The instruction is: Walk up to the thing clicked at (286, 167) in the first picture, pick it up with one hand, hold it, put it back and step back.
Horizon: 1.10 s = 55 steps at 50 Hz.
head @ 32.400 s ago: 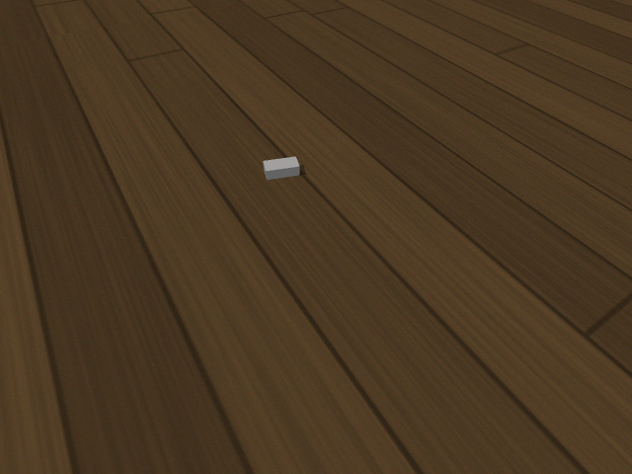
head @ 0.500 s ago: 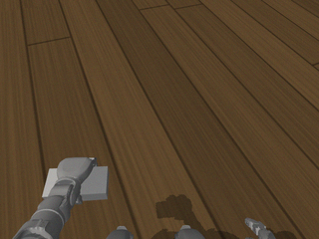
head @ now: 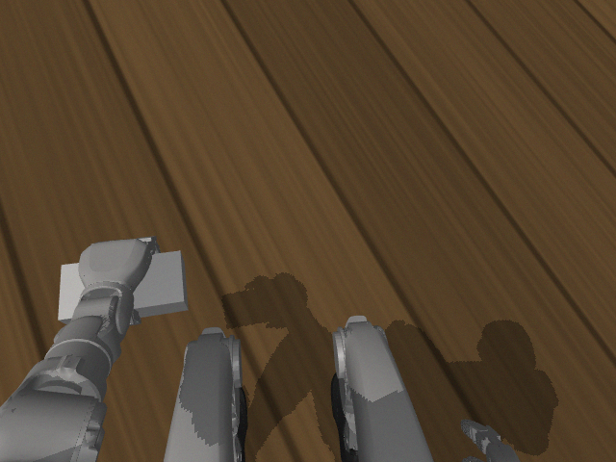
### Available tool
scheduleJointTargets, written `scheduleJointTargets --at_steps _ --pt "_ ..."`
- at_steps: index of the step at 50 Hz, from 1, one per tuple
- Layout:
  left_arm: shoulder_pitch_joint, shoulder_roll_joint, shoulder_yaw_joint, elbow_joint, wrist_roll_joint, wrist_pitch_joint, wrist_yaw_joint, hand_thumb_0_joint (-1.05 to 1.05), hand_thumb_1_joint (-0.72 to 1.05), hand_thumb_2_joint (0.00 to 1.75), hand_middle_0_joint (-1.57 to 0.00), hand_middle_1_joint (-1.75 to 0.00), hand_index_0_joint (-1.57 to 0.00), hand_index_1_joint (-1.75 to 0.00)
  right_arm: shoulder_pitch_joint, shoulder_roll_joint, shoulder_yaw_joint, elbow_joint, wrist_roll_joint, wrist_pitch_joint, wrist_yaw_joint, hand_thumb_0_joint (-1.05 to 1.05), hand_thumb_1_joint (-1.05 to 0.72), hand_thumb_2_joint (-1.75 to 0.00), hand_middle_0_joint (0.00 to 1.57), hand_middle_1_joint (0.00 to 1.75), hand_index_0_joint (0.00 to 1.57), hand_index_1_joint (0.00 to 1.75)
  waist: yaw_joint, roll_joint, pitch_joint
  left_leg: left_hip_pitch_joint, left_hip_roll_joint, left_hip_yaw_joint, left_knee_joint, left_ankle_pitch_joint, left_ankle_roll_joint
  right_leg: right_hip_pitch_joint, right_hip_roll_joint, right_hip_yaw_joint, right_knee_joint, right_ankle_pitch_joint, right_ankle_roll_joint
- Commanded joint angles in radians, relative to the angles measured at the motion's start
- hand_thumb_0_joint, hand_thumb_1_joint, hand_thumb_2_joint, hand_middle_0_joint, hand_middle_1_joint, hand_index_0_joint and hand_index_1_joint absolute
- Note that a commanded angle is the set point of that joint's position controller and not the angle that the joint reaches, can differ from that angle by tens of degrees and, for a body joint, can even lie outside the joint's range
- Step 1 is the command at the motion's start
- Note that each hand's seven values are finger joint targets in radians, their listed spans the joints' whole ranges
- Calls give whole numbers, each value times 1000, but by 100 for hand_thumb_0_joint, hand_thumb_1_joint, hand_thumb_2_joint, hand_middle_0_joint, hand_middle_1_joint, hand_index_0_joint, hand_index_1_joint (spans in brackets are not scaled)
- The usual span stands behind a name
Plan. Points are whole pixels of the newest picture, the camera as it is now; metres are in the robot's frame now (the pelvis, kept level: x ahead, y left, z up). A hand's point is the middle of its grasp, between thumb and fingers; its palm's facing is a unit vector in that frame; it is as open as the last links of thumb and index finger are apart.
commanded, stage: crouch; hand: left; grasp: from above
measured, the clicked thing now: (127, 288) +0.37 +0.24 -0.19
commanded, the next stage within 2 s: lower in 0.90 s
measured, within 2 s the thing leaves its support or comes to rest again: neither
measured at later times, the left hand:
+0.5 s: hand (152, 288) +0.39 +0.24 -0.29, palm faces -0.47 -0.04 -0.88, open 11.1 cm
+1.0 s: hand (163, 295) +0.38 +0.23 -0.36, palm faces -0.45 -0.04 -0.89, open 11.1 cm
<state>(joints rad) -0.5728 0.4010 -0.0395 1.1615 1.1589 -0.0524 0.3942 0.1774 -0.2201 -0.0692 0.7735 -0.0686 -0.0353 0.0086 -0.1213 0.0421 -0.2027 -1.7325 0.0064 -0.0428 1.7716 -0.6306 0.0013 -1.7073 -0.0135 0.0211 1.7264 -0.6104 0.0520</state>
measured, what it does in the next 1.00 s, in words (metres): lowers itself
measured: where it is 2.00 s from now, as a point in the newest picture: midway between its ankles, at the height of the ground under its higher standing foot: (292, 445)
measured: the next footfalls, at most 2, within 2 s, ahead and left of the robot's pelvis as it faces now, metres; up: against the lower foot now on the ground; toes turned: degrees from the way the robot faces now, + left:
none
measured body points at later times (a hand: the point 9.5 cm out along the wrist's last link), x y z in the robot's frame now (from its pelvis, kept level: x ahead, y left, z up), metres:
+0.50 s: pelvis +0.00 -0.01 -0.10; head +0.22 +0.03 +0.29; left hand +0.41 +0.23 -0.24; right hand +0.09 -0.29 -0.23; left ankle +0.07 +0.12 -0.49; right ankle +0.08 -0.15 -0.49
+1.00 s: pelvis -0.02 -0.01 -0.16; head +0.21 +0.03 +0.22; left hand +0.40 +0.23 -0.30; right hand +0.05 -0.29 -0.29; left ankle +0.07 +0.12 -0.49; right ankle +0.08 -0.15 -0.49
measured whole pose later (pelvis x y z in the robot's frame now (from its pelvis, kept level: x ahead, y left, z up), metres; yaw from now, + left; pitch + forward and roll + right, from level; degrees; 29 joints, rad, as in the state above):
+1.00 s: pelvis -0.02 -0.01 -0.16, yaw -2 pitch +35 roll -5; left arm -0.73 0.53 0.07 1.32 1.24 -0.13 0.52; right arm 0.12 -0.25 -0.03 0.78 -0.14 -0.09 0.11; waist -0.18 0.00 -0.11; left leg -2.23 -0.01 -0.11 2.30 -0.69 -0.03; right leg -2.19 0.01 -0.01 2.24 -0.66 0.05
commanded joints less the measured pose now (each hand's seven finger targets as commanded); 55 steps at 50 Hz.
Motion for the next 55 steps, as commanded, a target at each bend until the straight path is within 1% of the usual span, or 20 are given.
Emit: scheduleJointTargets --at_steps 1,3,5,7,10,11,14,17,18,21,25,26,27,34,36,38,39,45,50,55 --pt "-335 237 57 -192 9 -41 70 0 70 109 -110 -76 -106 -80 111 -221 -68 -65 -7 -48 -4 0 -89 -90 20 30 20 30 -11 100 -612 387 -29 1 -155 101 6 161 15 -88 -120 108 -84" --pt "-359 284 80 -210 22 -57 94 0 71 111 -111 -77 -107 -81 112 -223 -62 -58 -11 -53 0 0 -89 -90 20 30 20 30 -6 105 -648 366 -32 12 -118 96 9 143 20 -87 -97 105 -83" --pt "-376 249 69 -202 33 -65 113 0 72 110 -110 -78 -107 -81 122 -223 -57 -45 -22 -62 11 0 -89 -90 20 30 20 30 -23 149 -643 370 -29 4 -91 123 2 88 11 -93 -51 124 -83" --pt "-368 296 103 -193 51 -64 137 0 69 110 -109 -76 -105 -80 127 -233 -59 -39 -26 -65 18 0 -89 -90 20 30 20 30 -12 162 -682 377 -28 5 -58 169 0 71 11 -98 -14 159 -85" --pt "-394 318 117 -193 52 -53 163 0 67 108 -107 -75 -104 -79 127 -235 -58 -44 -32 -66 29 0 -89 -90 20 30 20 30 -9 186 -702 373 -25 10 -25 182 -4 41 9 -97 26 171 -87" --pt "-415 306 110 -181 60 -49 169 0 66 109 -106 -75 -103 -79 122 -237 -59 -39 -36 -68 31 0 -89 -90 20 30 20 30 -23 205 -677 351 -23 6 -16 174 -8 9 6 -100 47 165 -87" --pt "-409 312 114 -134 56 -30 175 0 65 107 -105 -76 -102 -80 117 -227 -52 -45 -38 -63 37 0 -89 -90 20 30 20 30 -19 189 -660 295 -28 32 30 154 6 13 16 -99 48 161 -85" --pt "-392 297 107 -106 40 -16 161 0 65 107 -105 -78 -102 -81 121 -223 -44 -43 -43 -64 48 0 -89 -90 20 30 20 30 -19 186 -654 257 -29 40 64 167 8 24 15 -97 71 177 -81" --pt "-370 312 116 -89 39 -13 155 0 65 107 -104 -78 -102 -80 119 -232 -52 -46 -39 -62 48 0 -89 -90 20 30 20 30 -4 168 -683 253 -30 39 74 166 12 24 22 -101 78 175 -82" --pt "-373 277 98 -63 30 -16 127 0 63 110 -104 -78 -101 -82 123 -224 -45 -45 -43 -62 57 0 -89 -90 20 30 20 30 -20 174 -649 220 -29 30 105 197 8 5 23 -106 113 198 -83" --pt "-372 272 91 -34 27 -35 96 0 60 106 -100 -78 -98 -81 128 -233 -48 -46 -41 -61 70 0 -89 -90 20 30 20 30 -30 159 -596 177 -27 20 133 185 8 -51 27 -116 149 181 -85" --pt "-369 300 102 -31 27 -43 95 0 58 106 -99 -78 -96 -81 125 -236 -50 -46 -40 -60 73 0 -89 -90 20 30 20 30 -21 149 -592 161 -26 25 145 181 12 -42 30 -115 149 183 -83" --pt "-390 293 97 -45 26 -52 92 0 57 106 -99 -78 -96 -81 126 -239 -52 -50 -41 -61 76 0 -89 -90 20 30 20 30 -34 129 -602 141 -27 25 153 172 15 -34 33 -118 154 179 -82" --pt "-408 341 141 -90 52 -101 128 0 57 102 -98 -77 -96 -79 120 -245 -50 -41 -49 -64 87 0 -89 -90 20 30 20 30 -25 174 -602 114 -27 30 202 141 10 -105 33 -120 216 150 -86" --pt "-434 370 154 -96 67 -108 148 0 57 102 -98 -76 -96 -79 115 -249 -48 -39 -52 -64 87 0 -89 -90 20 30 20 30 -27 197 -621 121 -26 27 208 127 6 -131 34 -124 242 134 -91" --pt "-452 353 145 -99 74 -108 162 0 57 99 -95 -77 -94 -78 117 -248 -48 -36 -56 -65 91 0 -89 -90 20 30 20 30 -35 215 -624 119 -24 29 219 121 5 -152 36 -128 254 131 -91" --pt "-462 378 165 -98 78 -107 174 0 55 102 -96 -76 -94 -79 116 -254 -47 -36 -59 -67 90 0 -89 -90 20 30 20 30 -38 218 -625 110 -27 31 226 115 8 -153 33 -127 259 129 -90" --pt "-483 376 154 -32 67 -81 194 0 53 100 -93 -77 -92 -79 112 -251 -42 -27 -64 -73 90 0 -89 -89 20 30 20 30 -40 224 -603 86 -27 34 234 40 8 -198 33 -135 271 57 -94" --pt "-494 376 141 23 53 -69 175 0 54 101 -94 -77 -92 -79 119 -253 -31 -14 -65 -75 92 0 -89 -89 20 30 20 30 -45 198 -597 23 -30 42 281 69 17 -180 38 -130 283 92 -89" --pt "-481 339 117 177 53 -80 145 0 57 108 -101 -81 -98 -85 125 -255 -10 1 -69 -83 105 0 -90 -90 20 30 20 30 -66 126 -499 -77 -34 38 317 76 24 -194 42 -140 305 100 -85"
